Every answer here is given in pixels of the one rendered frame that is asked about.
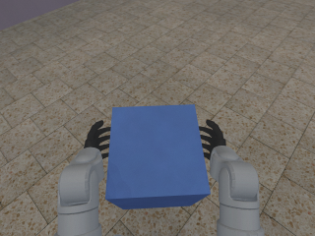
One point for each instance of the left robot hand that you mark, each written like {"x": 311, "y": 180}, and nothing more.
{"x": 93, "y": 140}

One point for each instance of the robot left forearm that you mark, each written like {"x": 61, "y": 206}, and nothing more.
{"x": 78, "y": 195}

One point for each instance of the carton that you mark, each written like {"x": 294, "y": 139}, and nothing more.
{"x": 155, "y": 157}

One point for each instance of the right robot hand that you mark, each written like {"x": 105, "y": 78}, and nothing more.
{"x": 215, "y": 140}

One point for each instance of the robot right forearm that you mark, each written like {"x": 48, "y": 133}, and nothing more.
{"x": 238, "y": 194}

